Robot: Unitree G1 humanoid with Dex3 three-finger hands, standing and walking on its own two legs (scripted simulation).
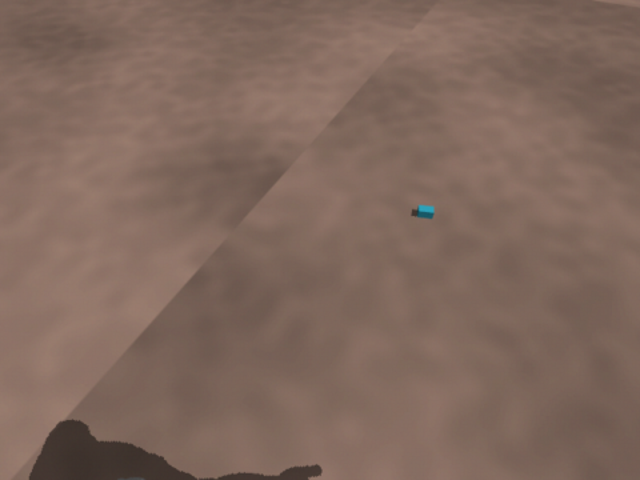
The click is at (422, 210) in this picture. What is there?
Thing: small box
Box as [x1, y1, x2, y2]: [417, 205, 433, 218]
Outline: 419,205 417,210 417,216 431,218 433,214 433,206
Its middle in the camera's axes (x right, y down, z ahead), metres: +0.46 -0.13 +1.71
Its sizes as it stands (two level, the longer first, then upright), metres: 0.065 0.039 0.037
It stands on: the floor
